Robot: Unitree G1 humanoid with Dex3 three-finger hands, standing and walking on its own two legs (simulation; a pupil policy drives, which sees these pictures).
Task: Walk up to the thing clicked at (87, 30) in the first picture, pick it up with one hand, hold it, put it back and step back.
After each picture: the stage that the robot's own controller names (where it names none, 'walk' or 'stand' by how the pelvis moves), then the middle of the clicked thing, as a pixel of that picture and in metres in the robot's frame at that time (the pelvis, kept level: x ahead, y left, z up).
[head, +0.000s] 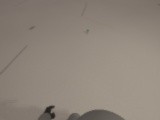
stand; (87, 32) +2.19 +0.16 -0.72
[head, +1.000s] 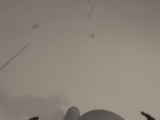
walk; (92, 36) +2.05 +0.09 -0.70
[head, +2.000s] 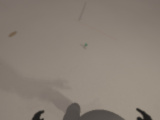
walk; (85, 46) +1.42 +0.14 -0.69
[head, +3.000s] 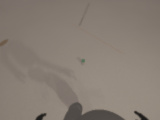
walk; (83, 62) +0.94 +0.15 -0.70
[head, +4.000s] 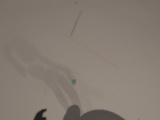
walk; (74, 82) +0.57 +0.21 -0.70
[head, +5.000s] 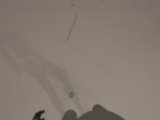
stand; (71, 95) +0.40 +0.16 -0.71
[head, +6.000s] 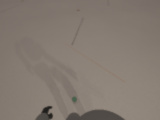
stand; (74, 100) +0.36 +0.19 -0.72
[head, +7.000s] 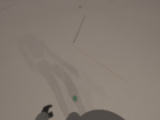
stand; (74, 99) +0.35 +0.19 -0.72
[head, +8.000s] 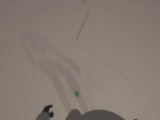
stand; (76, 94) +0.38 +0.17 -0.72
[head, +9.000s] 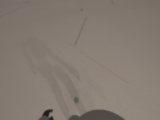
stand; (76, 100) +0.35 +0.19 -0.73
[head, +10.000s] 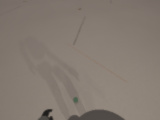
stand; (75, 100) +0.35 +0.19 -0.73
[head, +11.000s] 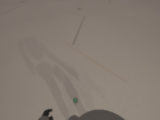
stand; (75, 101) +0.34 +0.19 -0.73
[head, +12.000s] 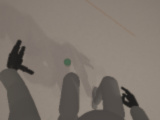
go down; (67, 63) +0.42 +0.20 -0.37
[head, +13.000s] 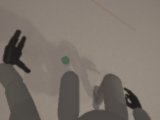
approach; (65, 61) +0.42 +0.21 -0.32
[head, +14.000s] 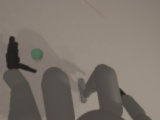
close in; (37, 56) +0.42 +0.26 -0.23
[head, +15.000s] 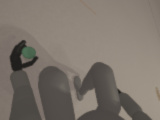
close; (29, 54) +0.42 +0.27 -0.23
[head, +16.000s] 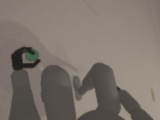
lift; (31, 56) +0.39 +0.26 -0.23
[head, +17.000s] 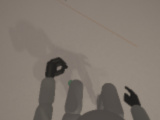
close; (71, 83) +0.29 +0.20 -0.44
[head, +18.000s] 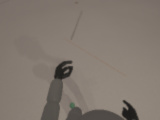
go down; (72, 106) +0.24 +0.19 -0.67
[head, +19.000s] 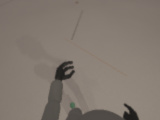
stand; (72, 105) +0.24 +0.20 -0.68
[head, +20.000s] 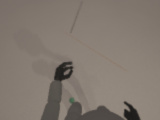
stand; (72, 100) +0.25 +0.20 -0.66
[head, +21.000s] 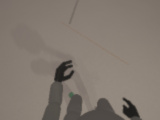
stand; (71, 95) +0.25 +0.19 -0.60
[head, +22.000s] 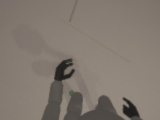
stand; (72, 93) +0.27 +0.19 -0.58
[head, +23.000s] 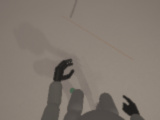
stand; (73, 91) +0.27 +0.19 -0.55
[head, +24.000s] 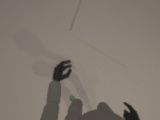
stand; (72, 98) +0.26 +0.19 -0.64
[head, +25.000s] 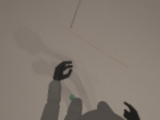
stand; (72, 98) +0.25 +0.19 -0.63
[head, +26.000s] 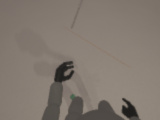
stand; (73, 97) +0.26 +0.19 -0.61
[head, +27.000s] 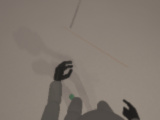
stand; (72, 97) +0.26 +0.19 -0.63
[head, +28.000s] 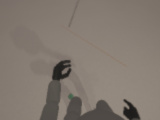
stand; (71, 97) +0.26 +0.19 -0.62
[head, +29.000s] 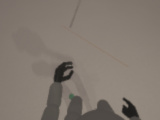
stand; (72, 97) +0.26 +0.19 -0.61
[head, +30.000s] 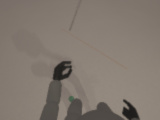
stand; (71, 99) +0.26 +0.19 -0.62
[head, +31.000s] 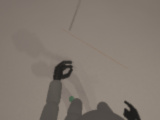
stand; (71, 99) +0.25 +0.19 -0.62
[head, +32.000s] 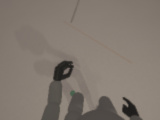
close; (73, 93) +0.27 +0.20 -0.59
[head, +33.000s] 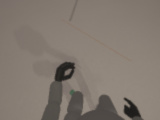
close; (72, 93) +0.27 +0.19 -0.57
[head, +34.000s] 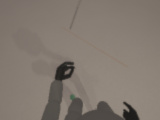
stand; (72, 97) +0.26 +0.19 -0.63
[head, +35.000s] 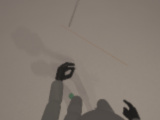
close; (71, 96) +0.26 +0.19 -0.61
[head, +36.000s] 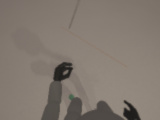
stand; (71, 97) +0.26 +0.19 -0.63
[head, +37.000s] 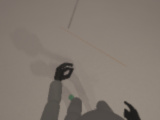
stand; (71, 98) +0.26 +0.19 -0.62
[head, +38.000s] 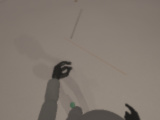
stand; (72, 105) +0.24 +0.19 -0.67
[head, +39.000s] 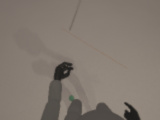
stand; (71, 98) +0.26 +0.20 -0.64
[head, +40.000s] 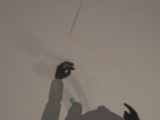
stand; (72, 101) +0.25 +0.20 -0.66
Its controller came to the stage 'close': yes
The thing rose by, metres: 0.04
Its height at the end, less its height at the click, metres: +0.00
